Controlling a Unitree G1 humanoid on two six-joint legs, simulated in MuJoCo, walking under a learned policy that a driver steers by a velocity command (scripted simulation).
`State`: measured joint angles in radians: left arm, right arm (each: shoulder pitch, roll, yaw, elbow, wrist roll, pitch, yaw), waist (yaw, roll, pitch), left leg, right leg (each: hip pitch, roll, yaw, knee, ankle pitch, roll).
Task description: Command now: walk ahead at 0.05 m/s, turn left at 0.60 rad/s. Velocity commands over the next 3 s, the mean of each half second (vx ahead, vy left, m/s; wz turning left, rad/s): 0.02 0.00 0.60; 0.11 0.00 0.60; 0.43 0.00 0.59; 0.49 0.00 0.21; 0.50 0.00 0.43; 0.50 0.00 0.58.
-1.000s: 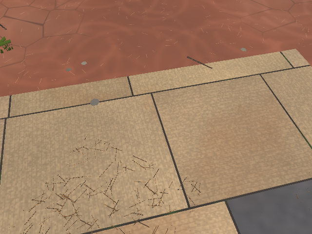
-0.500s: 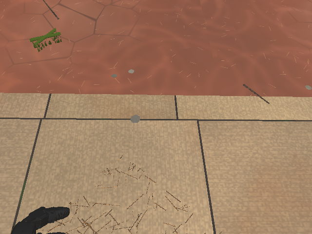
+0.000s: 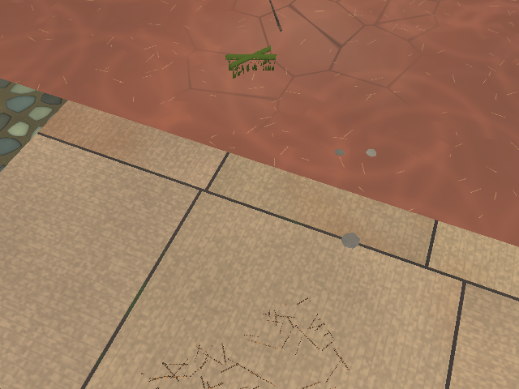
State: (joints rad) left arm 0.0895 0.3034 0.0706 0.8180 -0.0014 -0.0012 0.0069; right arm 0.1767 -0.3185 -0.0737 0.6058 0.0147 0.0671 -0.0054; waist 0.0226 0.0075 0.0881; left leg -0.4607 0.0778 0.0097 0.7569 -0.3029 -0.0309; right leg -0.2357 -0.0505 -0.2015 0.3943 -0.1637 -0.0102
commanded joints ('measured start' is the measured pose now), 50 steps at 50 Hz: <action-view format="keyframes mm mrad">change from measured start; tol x32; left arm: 1 -56 188 44 -56 -24 1 -2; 50 -92 153 32 -199 -37 -82 -35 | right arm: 1 47 -92 -34 -64 -3 -5 14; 50 241 -164 -41 -22 -5 -121 22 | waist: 1 -40 -115 -158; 4 -16 313 -179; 24 10 156 -192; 27 -37 -308 -149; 50 -96 184 -47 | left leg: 1 142 -25 45 -170 53 41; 4 487 231 -387 -361 702 236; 24 256 43 -490 -299 340 205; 27 -125 -212 -166 178 -363 37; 31 -172 -116 -158 470 -151 -39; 46 433 -99 84 -300 -7 92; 48 642 285 -734 -528 -253 371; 50 558 269 -643 -580 -283 360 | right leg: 1 107 -274 144 -49 184 -157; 6 -426 29 222 778 -464 73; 24 -26 88 259 35 -56 42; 27 112 -359 719 -111 281 -250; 37 238 -229 302 -82 309 -218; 43 95 -262 264 -164 -195 -180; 50 -692 -19 274 755 -324 -14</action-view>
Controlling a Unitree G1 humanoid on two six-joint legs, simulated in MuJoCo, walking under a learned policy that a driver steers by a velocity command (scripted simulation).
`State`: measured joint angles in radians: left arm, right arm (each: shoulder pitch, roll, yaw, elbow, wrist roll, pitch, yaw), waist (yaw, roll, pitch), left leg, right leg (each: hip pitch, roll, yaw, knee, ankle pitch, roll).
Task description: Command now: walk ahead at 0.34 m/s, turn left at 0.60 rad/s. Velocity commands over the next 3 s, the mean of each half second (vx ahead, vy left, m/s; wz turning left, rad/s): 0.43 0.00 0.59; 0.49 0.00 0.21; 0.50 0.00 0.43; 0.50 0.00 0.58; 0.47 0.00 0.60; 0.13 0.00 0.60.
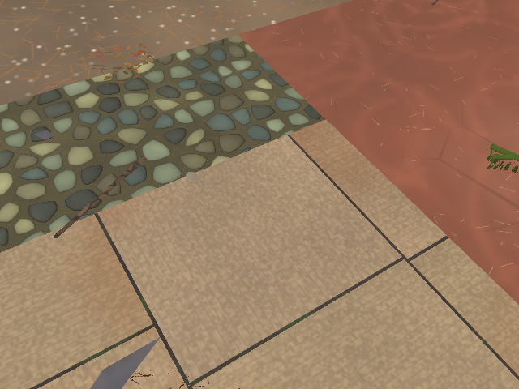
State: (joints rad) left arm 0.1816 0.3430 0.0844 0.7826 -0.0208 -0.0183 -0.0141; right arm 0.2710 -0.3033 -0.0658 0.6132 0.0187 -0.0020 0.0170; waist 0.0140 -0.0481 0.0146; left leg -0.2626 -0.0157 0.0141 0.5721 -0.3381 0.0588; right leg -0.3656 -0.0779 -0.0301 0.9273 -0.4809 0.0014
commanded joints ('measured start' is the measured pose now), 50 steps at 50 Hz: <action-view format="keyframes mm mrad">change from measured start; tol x32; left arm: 1 -147 119 22 -132 -4 -74 -17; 50 78 80 -17 -44 11 -84 1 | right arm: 1 108 -148 -38 -36 -5 -59 -4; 50 -14 -106 -9 13 -26 -81 12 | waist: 1 -61 191 49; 19 61 203 -92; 21 32 -275 -440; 30 -12 -31 24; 45 -98 354 -371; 50 -21 145 -70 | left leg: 1 328 308 -544 -385 -171 230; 19 161 129 -330 -14 627 53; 22 -466 -12 -239 754 -233 -57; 40 -250 78 -18 -6 260 -23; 43 181 19 26 -59 244 43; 45 614 406 -735 -229 -11 252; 50 200 244 -362 -333 300 182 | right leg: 1 -527 -15 97 181 91 -25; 17 -105 93 74 -426 432 4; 19 210 91 49 -463 435 -53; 21 846 -332 749 -545 96 -280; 27 261 -168 321 -737 272 -209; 39 296 -178 73 -779 486 -175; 43 251 -108 -31 -357 813 -92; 46 -370 57 120 359 -76 -16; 50 -284 -58 95 212 186 -19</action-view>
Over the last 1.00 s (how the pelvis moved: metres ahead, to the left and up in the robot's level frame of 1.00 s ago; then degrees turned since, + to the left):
0.04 0.06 -0.01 36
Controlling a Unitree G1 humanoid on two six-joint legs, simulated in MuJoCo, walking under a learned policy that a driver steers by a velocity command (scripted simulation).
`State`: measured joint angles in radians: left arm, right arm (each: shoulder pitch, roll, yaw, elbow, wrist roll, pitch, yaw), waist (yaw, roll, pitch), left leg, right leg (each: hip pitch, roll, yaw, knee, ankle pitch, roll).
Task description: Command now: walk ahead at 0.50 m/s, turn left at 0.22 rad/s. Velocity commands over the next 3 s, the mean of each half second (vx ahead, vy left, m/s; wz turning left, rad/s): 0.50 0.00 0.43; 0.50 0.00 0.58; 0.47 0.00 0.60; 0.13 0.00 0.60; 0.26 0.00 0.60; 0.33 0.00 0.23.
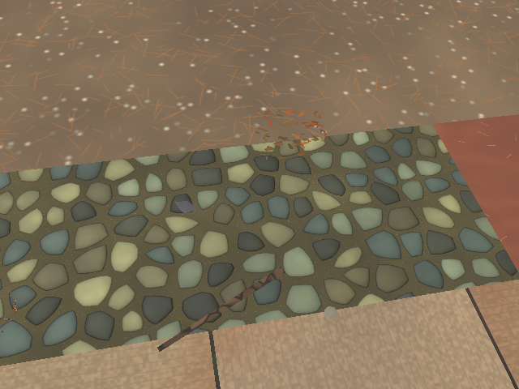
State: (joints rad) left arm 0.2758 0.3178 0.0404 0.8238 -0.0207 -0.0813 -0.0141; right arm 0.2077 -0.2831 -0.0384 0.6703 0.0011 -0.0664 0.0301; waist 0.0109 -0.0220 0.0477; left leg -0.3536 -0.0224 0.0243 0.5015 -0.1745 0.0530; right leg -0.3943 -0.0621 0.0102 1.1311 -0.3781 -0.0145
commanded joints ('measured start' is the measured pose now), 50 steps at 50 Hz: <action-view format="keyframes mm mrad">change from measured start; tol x32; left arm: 1 -8 88 23 -83 13 -14 -1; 50 -81 136 41 -124 20 -50 10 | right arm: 1 43 -124 -38 -43 -6 -20 -2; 50 33 -142 -69 -104 4 2 -5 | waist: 1 -4 116 -106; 20 57 -252 -348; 50 -14 60 -117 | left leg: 1 263 241 -354 -286 171 199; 16 239 213 -331 -156 125 111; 21 -437 39 -194 789 -331 -39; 43 112 -35 90 54 29 95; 46 779 356 -858 -183 -257 369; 50 331 221 -453 -239 118 248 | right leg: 1 -227 -73 52 -23 99 7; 17 175 37 31 -682 317 -18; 20 745 -364 767 -830 -139 -245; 34 332 -182 -83 -1001 454 -155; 43 433 -190 -242 -506 1050 -68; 44 207 -153 -241 -221 810 -25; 45 -259 41 -189 135 -135 36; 50 -280 -59 83 20 48 15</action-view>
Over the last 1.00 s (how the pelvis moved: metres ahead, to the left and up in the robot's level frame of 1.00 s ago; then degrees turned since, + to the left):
0.49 0.15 0.00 22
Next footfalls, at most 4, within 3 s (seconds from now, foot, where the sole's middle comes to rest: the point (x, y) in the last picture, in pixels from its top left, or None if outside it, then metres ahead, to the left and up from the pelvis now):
0.36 right None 0.38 -0.13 -0.77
0.88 left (183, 342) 0.57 0.21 -0.77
1.36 right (199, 232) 0.91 0.20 -0.77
1.82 left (105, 264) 0.79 0.45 -0.77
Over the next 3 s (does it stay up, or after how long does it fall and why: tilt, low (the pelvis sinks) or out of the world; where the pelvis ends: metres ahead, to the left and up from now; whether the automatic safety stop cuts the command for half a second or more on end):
stays up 0.81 0.63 0.01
